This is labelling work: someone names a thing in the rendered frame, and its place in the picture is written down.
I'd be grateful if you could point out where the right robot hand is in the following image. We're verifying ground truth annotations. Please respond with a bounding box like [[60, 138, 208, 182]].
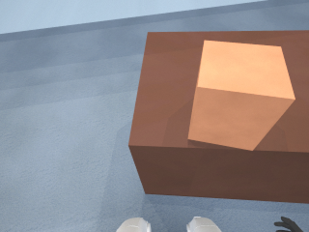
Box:
[[273, 217, 303, 232]]

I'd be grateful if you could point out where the right robot thigh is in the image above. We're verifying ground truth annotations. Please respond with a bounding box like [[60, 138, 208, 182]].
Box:
[[186, 217, 221, 232]]

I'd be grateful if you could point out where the pedestal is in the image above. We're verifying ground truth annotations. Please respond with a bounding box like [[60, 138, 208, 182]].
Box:
[[128, 30, 309, 204]]

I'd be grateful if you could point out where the robot thigh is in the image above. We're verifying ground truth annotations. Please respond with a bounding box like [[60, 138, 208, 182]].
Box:
[[116, 217, 152, 232], [186, 217, 221, 232]]

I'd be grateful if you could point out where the carton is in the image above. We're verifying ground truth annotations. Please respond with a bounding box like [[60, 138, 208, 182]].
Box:
[[187, 40, 295, 151]]

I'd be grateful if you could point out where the left robot thigh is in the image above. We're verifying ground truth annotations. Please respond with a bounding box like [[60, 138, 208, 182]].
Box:
[[116, 217, 152, 232]]

